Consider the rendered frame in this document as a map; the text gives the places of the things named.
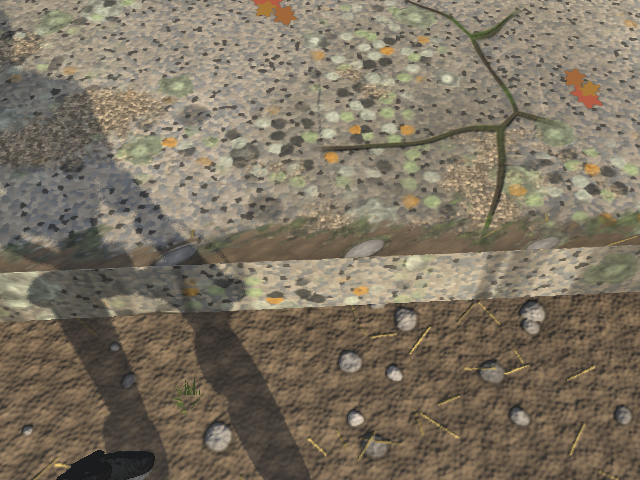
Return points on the left robot hand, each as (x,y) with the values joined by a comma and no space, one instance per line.
(112,466)

